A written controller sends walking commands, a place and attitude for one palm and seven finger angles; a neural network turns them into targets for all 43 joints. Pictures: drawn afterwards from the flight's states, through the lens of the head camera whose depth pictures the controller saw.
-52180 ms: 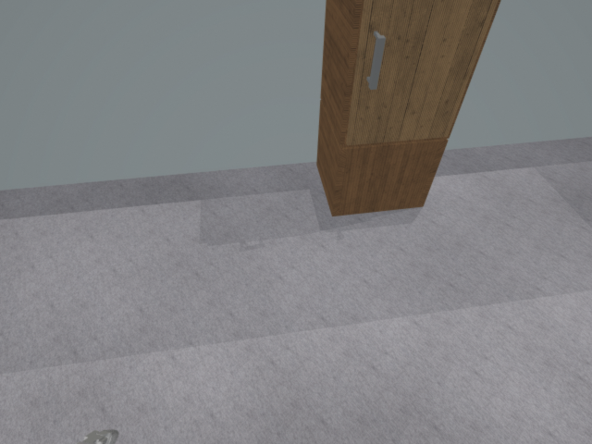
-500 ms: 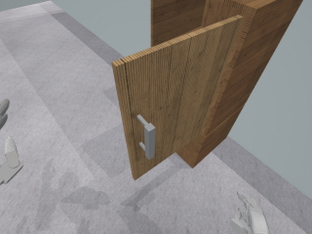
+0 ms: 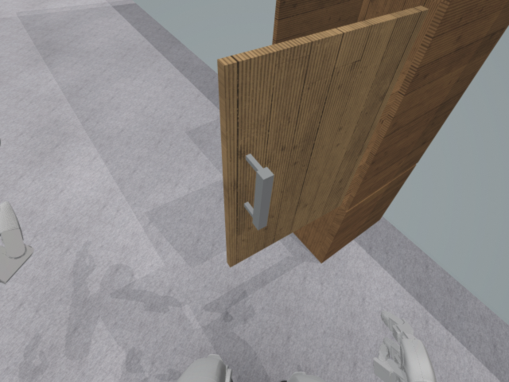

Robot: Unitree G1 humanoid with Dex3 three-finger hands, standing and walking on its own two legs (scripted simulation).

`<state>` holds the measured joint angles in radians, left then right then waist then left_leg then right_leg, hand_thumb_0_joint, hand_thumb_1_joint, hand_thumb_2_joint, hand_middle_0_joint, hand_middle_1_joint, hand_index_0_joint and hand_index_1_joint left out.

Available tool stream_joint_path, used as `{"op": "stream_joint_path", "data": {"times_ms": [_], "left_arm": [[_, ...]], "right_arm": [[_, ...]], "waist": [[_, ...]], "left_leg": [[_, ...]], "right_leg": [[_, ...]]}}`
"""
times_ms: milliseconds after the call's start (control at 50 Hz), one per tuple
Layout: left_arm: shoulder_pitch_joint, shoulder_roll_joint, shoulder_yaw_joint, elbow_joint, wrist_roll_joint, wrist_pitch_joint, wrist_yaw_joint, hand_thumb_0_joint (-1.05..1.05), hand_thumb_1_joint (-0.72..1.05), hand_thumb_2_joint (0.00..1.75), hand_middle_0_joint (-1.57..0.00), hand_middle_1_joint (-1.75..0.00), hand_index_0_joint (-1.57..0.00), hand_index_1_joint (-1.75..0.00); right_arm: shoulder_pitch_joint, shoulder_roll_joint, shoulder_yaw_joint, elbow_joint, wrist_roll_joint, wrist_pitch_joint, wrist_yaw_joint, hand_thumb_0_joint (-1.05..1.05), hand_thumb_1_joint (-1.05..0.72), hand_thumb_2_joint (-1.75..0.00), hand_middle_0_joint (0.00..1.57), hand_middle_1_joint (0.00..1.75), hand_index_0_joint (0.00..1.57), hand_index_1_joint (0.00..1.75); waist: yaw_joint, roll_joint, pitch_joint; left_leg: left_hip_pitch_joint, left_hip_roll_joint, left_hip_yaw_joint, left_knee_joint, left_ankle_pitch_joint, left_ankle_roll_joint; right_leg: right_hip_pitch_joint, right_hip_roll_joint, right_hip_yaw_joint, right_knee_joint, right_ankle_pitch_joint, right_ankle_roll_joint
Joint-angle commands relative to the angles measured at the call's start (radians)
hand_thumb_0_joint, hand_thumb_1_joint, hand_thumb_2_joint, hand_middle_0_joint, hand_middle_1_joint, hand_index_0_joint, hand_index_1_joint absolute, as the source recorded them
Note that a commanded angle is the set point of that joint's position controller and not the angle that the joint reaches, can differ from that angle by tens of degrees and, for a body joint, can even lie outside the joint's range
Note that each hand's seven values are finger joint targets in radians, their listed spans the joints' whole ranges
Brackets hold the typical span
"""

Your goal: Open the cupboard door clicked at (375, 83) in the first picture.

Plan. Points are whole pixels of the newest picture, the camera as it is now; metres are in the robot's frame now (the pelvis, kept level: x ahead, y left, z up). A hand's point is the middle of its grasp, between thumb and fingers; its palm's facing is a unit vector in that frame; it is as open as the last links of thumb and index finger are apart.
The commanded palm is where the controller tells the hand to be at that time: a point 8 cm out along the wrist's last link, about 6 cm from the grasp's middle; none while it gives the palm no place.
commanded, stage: step back with the hand held close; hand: left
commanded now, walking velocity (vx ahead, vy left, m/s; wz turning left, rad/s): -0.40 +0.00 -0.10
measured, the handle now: (255, 193) +0.44 +0.03 +0.01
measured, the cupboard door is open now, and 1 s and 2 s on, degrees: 86 86 86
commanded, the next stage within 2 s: stop stepping back and stand still in 0.28 s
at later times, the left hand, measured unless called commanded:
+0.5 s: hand (35, 349) +0.12 +0.20 +0.18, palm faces +0.22 -0.83 -0.52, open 7.4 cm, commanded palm +0.05 +0.26 +0.20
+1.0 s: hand out of the picture +0.04 +0.22 +0.19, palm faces +0.36 -0.82 -0.45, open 7.4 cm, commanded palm -0.01 +0.27 +0.20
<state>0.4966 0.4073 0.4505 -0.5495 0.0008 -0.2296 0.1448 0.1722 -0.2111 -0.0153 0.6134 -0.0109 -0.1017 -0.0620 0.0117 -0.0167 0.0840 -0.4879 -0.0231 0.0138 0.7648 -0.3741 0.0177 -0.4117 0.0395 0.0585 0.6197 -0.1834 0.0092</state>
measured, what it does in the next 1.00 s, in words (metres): walks backwards: right foot, then left foot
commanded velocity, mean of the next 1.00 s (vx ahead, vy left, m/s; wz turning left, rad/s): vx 0.00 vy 0.05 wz -0.04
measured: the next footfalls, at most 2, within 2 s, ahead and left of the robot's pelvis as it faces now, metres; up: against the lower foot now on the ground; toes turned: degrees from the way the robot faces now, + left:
right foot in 0.44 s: -0.20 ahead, -0.12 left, +0.00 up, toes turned -8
left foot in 0.62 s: -0.01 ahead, +0.07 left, +0.00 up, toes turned -5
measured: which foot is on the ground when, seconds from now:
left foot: down 0.00-0.44, up 0.46-0.60, down 0.62-0.82, up 0.84-1.00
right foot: down 0.00-0.08, up 0.10-0.42, down 0.44-1.00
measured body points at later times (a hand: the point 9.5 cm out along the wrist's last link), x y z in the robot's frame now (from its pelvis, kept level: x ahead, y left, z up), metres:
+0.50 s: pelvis -0.12 -0.02 +0.01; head -0.07 +0.00 +0.46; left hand +0.10 +0.25 +0.21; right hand +0.05 -0.24 -0.07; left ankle +0.03 +0.09 -0.71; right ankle -0.25 -0.13 -0.72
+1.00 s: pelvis -0.18 -0.02 +0.02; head -0.20 -0.01 +0.47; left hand +0.01 +0.27 +0.21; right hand -0.09 -0.28 -0.08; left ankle -0.13 +0.11 -0.70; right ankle -0.24 -0.12 -0.72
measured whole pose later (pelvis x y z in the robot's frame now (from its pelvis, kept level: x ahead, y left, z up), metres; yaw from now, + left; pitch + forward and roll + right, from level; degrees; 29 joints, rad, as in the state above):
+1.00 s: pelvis -0.18 -0.02 +0.02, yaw -6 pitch -1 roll +1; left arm 0.54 0.40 0.40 -0.43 -0.01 -0.23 0.15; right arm 0.32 -0.22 -0.01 0.70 -0.01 -0.13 -0.09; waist 0.00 -0.03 -0.05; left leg -0.36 0.04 0.07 0.65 -0.31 0.02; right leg -0.15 -0.02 -0.03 0.51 -0.35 -0.02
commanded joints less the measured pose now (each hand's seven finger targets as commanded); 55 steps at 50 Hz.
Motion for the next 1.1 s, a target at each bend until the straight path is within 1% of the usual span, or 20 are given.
{"op": "stream_joint_path", "data": {"times_ms": [0, 40, 60, 80, 100, 160, 320, 380, 440, 480, 560, 640, 720, 760, 800, 820, 880, 960, 1020, 1080], "left_arm": [[-0.022, 0.241, 0.137, -0.188, -0.013, -0.046, 0.039, 0.00, 0.90, 0.90, -0.20, -0.30, -0.20, -0.30], [0.013, 0.215, 0.131, -0.211, -0.023, -0.042, 0.034, 0.00, 0.90, 0.90, -0.20, -0.30, -0.20, -0.30], [-0.002, 0.220, 0.149, -0.270, -0.014, -0.058, 0.032, 0.00, 0.90, 0.90, -0.20, -0.30, -0.20, -0.30], [0.004, 0.238, 0.185, -0.274, -0.014, -0.071, 0.031, 0.00, 0.90, 0.90, -0.20, -0.30, -0.20, -0.30], [0.041, 0.265, 0.217, -0.250, -0.014, -0.079, 0.030, 0.00, 0.90, 0.90, -0.20, -0.30, -0.20, -0.30], [0.035, 0.193, 0.150, -0.271, -0.042, -0.065, 0.035, 0.00, 0.90, 0.90, -0.20, -0.30, -0.20, -0.30], [-0.050, 0.176, 0.065, -0.238, -0.055, -0.018, 0.019, 0.00, 0.90, 0.90, -0.20, -0.30, -0.20, -0.30], [0.034, 0.240, 0.137, -0.256, -0.077, -0.042, -0.003, 0.00, 0.90, 0.90, -0.20, -0.30, -0.20, -0.30], [0.109, 0.331, 0.225, -0.223, -0.073, -0.052, 0.016, 0.00, 0.90, 0.90, -0.20, -0.30, -0.20, -0.30], [0.129, 0.264, 0.173, -0.187, -0.061, -0.013, 0.016, 0.00, 0.90, 0.90, -0.20, -0.30, -0.20, -0.30], [0.100, 0.226, 0.145, -0.129, -0.060, -0.003, 0.036, 0.00, 0.90, 0.90, -0.20, -0.30, -0.20, -0.30], [0.055, 0.234, 0.117, -0.123, -0.052, -0.020, 0.032, 0.00, 0.90, 0.90, -0.20, -0.30, -0.20, -0.30], [0.043, 0.217, 0.112, -0.187, -0.034, -0.035, 0.031, 0.00, 0.90, 0.90, -0.20, -0.30, -0.20, -0.30], [0.092, 0.209, 0.113, -0.157, -0.037, -0.028, 0.028, 0.00, 0.90, 0.90, -0.20, -0.30, -0.20, -0.30], [0.128, 0.238, 0.142, -0.133, -0.046, -0.022, 0.028, 0.00, 0.90, 0.90, -0.20, -0.30, -0.20, -0.30], [0.069, 0.210, 0.114, -0.130, -0.048, -0.023, 0.028, 0.00, 0.90, 0.90, -0.20, -0.30, -0.20, -0.30], [-0.058, 0.192, 0.086, -0.047, -0.017, -0.056, 0.023, 0.00, 0.90, 0.90, -0.20, -0.30, -0.20, -0.30], [-0.094, 0.166, 0.046, -0.029, -0.012, -0.051, 0.034, 0.00, 0.90, 0.90, -0.20, -0.30, -0.20, -0.30], [-0.089, 0.179, 0.069, -0.113, -0.023, -0.055, 0.036, 0.00, 0.90, 0.90, -0.20, -0.30, -0.20, -0.30], [-0.075, 0.189, 0.090, -0.136, -0.020, -0.055, 0.026, 0.00, 0.90, 0.90, -0.20, -0.30, -0.20, -0.30]], "right_arm": [[-0.068, -0.093, -0.042, -0.128, 0.003, -0.024, -0.003, 0.00, -0.90, -0.90, 0.20, 0.30, 0.20, 0.30], [-0.076, -0.115, -0.037, -0.136, 0.008, -0.018, -0.017, 0.00, -0.90, -0.90, 0.20, 0.30, 0.20, 0.30], [-0.107, -0.150, -0.048, -0.168, 0.008, -0.026, -0.024, 0.00, -0.90, -0.90, 0.20, 0.30, 0.20, 0.30], [-0.094, -0.135, -0.060, -0.165, -0.001, -0.048, -0.025, 0.00, -0.90, -0.90, 0.20, 0.30, 0.20, 0.30], [-0.089, -0.127, -0.074, -0.154, -0.002, -0.067, -0.025, 0.00, -0.90, -0.90, 0.20, 0.30, 0.20, 0.30], [-0.061, -0.117, -0.072, -0.112, -0.010, -0.104, -0.007, 0.00, -0.90, -0.90, 0.20, 0.30, 0.20, 0.30], [-0.074, -0.119, -0.045, -0.087, -0.018, -0.102, 0.004, 0.00, -0.90, -0.90, 0.20, 0.30, 0.20, 0.30], [-0.089, -0.101, -0.039, -0.119, -0.007, -0.070, 0.013, 0.00, -0.90, -0.90, 0.20, 0.30, 0.20, 0.30], [-0.084, -0.083, -0.011, -0.141, -0.006, -0.040, 0.009, 0.00, -0.90, -0.90, 0.20, 0.30, 0.20, 0.30], [-0.084, -0.073, -0.005, -0.162, 0.028, -0.033, 0.000, 0.00, -0.90, -0.90, 0.20, 0.30, 0.20, 0.30], [-0.054, -0.110, -0.008, -0.128, 0.017, -0.039, -0.029, 0.00, -0.90, -0.90, 0.20, 0.30, 0.20, 0.30], [-0.026, -0.144, -0.022, -0.124, 0.014, -0.069, -0.034, 0.00, -0.90, -0.90, 0.20, 0.30, 0.20, 0.30], [-0.048, -0.137, -0.027, -0.125, 0.001, -0.089, -0.024, 0.00, -0.90, -0.90, 0.20, 0.30, 0.20, 0.30], [-0.047, -0.133, -0.032, -0.136, 0.002, -0.074, -0.020, 0.00, -0.90, -0.90, 0.20, 0.30, 0.20, 0.30], [-0.033, -0.130, -0.055, -0.120, 0.006, -0.047, -0.018, 0.00, -0.90, -0.90, 0.20, 0.30, 0.20, 0.30], [-0.023, -0.138, -0.056, -0.103, 0.003, -0.047, -0.018, 0.00, -0.90, -0.90, 0.20, 0.30, 0.20, 0.30], [0.000, -0.108, -0.027, -0.078, 0.004, -0.074, -0.022, 0.00, -0.90, -0.90, 0.20, 0.30, 0.20, 0.30], [-0.011, -0.109, -0.029, -0.087, 0.003, -0.102, -0.047, 0.00, -0.90, -0.90, 0.20, 0.30, 0.20, 0.30], [-0.013, -0.141, -0.035, -0.121, 0.015, -0.105, -0.047, 0.00, -0.90, -0.90, 0.20, 0.30, 0.20, 0.30], [-0.027, -0.118, -0.019, -0.102, 0.007, -0.105, -0.038, 0.00, -0.90, -0.90, 0.20, 0.30, 0.20, 0.30]], "waist": [[-0.023, -0.138, -0.173], [-0.027, 0.056, -0.150], [-0.005, 0.313, -0.168], [0.000, 0.377, -0.231], [-0.007, 0.333, -0.249], [-0.002, 0.137, -0.235], [-0.001, 0.271, -0.295], [0.013, 0.167, -0.319], [0.012, -0.064, -0.240], [-0.004, -0.232, -0.241], [-0.041, -0.016, -0.224], [-0.030, 0.185, -0.217], [-0.010, 0.265, -0.112], [-0.018, 0.152, -0.113], [-0.009, -0.219, -0.072], [-0.023, -0.201, 0.001], [-0.041, -0.057, -0.024], [-0.020, -0.016, -0.064], [-0.013, 0.109, -0.131], [-0.023, 0.177, -0.106]], "left_leg": [[0.192, 0.019, -0.024, 0.031, -0.053, -0.018], [0.170, 0.072, -0.090, -0.342, 0.061, 0.011], [-0.015, 0.245, -0.264, -0.463, 0.120, 0.075], [-0.140, 0.376, -0.359, -0.557, 0.041, 0.147], [-0.212, 0.417, -0.405, -0.645, -0.190, 0.181], [0.174, 0.359, -0.272, -0.456, 0.308, 0.162], [0.371, 0.277, -0.145, -0.546, 0.335, 0.076], [0.407, 0.196, -0.034, -0.401, 0.330, 0.012], [0.213, 0.053, 0.044, 0.029, 0.040, -0.047], [-0.016, 0.028, 0.012, 0.109, 0.034, -0.028], [0.289, 0.029, 0.048, -0.246, 0.360, 0.006], [0.386, 0.189, -0.212, -0.366, 0.517, 0.085], [0.036, 0.189, -0.217, -0.594, -0.175, 0.055], [0.002, 0.091, -0.094, -0.444, -0.183, -0.004], [0.036, -0.002, -0.013, 0.131, -0.015, -0.039], [-0.079, 0.025, -0.036, 0.289, 0.035, -0.038], [-0.017, 0.097, 0.001, 0.083, 0.058, -0.010], [0.283, 0.044, 0.088, -0.274, 0.066, 0.019], [0.358, 0.190, -0.126, -0.336, 0.257, 0.082], [0.223, 0.266, -0.236, -0.453, 0.104, 0.118]], "right_leg": [[-0.063, -0.293, 0.240, -0.283, 0.117, -0.140], [-0.015, -0.131, 0.103, -0.103, 0.095, -0.044], [0.143, -0.006, 0.006, 0.109, 0.014, 0.012], [0.271, 0.056, -0.024, 0.367, -0.193, 0.021], [0.306, 0.088, 0.010, 0.596, -0.278, 0.018], [-0.006, 0.027, 0.018, 0.503, -0.338, 0.009], [0.153, 0.048, -0.104, -0.017, -0.342, -0.010], [0.205, -0.022, -0.076, -0.367, -0.103, -0.039], [0.059, -0.357, 0.173, -0.410, 0.159, -0.151], [0.298, -0.287, 0.078, -0.218, 0.654, -0.119], [0.209, -0.201, -0.030, -0.137, 0.488, -0.042], [0.100, -0.037, -0.102, -0.015, -0.075, 0.016], [0.304, -0.021, -0.120, -0.078, -0.288, -0.029], [0.303, -0.054, -0.077, -0.224, -0.344, -0.064], [0.020, -0.344, 0.361, -0.503, -0.672, -0.210], [0.003, -0.394, 0.394, -0.514, -0.547, -0.233], [0.097, -0.305, 0.125, -0.375, -0.193, -0.161], [0.063, -0.222, 0.070, -0.275, -0.256, -0.109], [0.078, -0.077, -0.040, -0.054, -0.044, -0.022], [0.134, -0.040, -0.119, 0.028, -0.215, 0.001]]}}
